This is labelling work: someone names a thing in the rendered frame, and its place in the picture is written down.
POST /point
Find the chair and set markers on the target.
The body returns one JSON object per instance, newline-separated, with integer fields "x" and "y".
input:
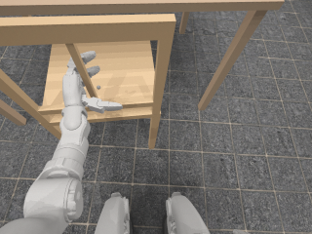
{"x": 123, "y": 54}

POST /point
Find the robot left forearm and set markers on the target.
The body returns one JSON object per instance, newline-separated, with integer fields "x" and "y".
{"x": 71, "y": 152}

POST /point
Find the left robot upper arm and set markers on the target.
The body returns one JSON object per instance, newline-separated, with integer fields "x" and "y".
{"x": 51, "y": 204}

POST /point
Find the table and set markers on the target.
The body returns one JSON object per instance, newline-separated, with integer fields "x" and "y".
{"x": 256, "y": 11}

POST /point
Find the robot left shin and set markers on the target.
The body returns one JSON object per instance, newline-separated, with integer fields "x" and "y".
{"x": 126, "y": 225}

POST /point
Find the robot left hand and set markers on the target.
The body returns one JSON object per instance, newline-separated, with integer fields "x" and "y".
{"x": 73, "y": 87}

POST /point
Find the left robot thigh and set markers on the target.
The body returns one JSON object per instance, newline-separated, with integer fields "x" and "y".
{"x": 115, "y": 212}

